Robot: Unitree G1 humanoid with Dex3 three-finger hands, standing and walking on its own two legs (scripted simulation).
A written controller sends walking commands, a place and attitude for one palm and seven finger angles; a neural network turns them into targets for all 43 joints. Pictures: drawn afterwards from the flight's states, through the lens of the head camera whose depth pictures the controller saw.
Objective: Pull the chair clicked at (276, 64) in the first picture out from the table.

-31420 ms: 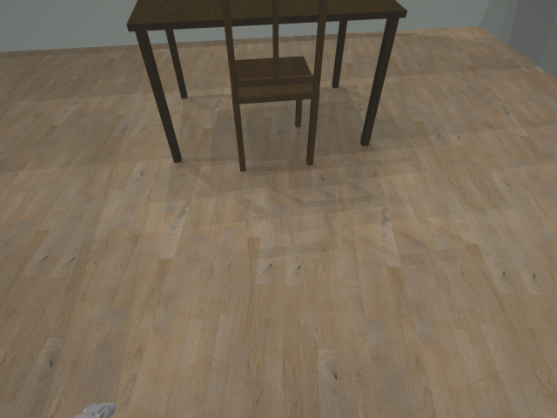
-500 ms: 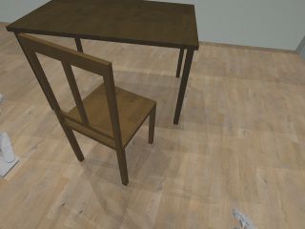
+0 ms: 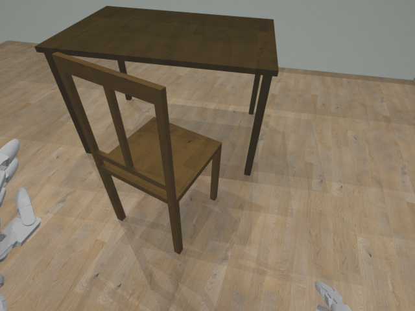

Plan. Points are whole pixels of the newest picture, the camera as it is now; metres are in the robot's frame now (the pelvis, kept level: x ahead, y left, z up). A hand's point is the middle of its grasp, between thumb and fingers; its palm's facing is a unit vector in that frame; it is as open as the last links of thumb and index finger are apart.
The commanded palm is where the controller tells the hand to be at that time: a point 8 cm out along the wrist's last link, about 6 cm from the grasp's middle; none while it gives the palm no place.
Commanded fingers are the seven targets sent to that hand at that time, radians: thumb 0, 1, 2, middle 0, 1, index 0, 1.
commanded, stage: let the arm hang, fingers relaxed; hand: left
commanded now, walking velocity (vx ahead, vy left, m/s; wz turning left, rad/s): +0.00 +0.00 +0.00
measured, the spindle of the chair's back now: (120, 131) +0.67 +0.34 -0.07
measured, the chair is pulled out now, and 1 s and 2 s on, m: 0.41 0.41 0.41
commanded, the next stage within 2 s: look to check the result in 1.18 s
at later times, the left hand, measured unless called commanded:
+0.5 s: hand out of the picture +0.01 +0.20 -0.17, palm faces +0.05 -0.98 -0.19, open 6.9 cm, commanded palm none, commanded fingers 0.00 0.90 0.90 -0.20 -0.30 -0.20 -0.30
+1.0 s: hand out of the picture +0.03 +0.19 -0.16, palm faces +0.01 -0.98 -0.19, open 7.3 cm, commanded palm none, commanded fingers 0.00 0.90 0.90 -0.20 -0.30 -0.20 -0.30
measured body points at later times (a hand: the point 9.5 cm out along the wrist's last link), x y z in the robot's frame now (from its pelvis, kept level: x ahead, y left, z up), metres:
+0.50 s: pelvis +0.02 +0.02 +0.01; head +0.04 +0.03 +0.46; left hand +0.01 +0.26 -0.15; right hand +0.01 -0.21 -0.14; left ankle +0.04 +0.13 -0.73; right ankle +0.05 -0.09 -0.73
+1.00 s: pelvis +0.03 +0.02 +0.01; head +0.04 +0.01 +0.46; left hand +0.03 +0.24 -0.15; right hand +0.02 -0.18 -0.16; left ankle +0.04 +0.13 -0.73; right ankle +0.05 -0.09 -0.73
